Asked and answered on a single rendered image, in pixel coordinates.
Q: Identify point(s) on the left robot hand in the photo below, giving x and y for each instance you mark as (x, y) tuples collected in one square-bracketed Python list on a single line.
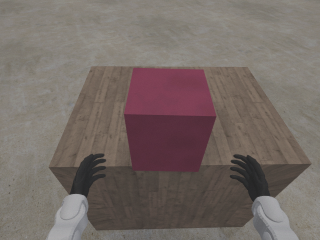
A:
[(84, 176)]

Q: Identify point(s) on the right robot forearm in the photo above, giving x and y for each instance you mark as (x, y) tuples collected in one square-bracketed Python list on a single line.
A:
[(270, 221)]

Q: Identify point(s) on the right robot hand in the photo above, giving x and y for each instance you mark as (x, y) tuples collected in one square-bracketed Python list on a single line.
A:
[(254, 180)]

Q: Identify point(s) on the carton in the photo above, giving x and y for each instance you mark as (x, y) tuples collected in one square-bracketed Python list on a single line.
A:
[(169, 116)]

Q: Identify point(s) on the left robot forearm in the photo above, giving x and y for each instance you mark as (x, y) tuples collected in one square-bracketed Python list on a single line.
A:
[(71, 219)]

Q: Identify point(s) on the pedestal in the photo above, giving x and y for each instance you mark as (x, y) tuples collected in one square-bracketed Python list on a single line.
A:
[(246, 123)]

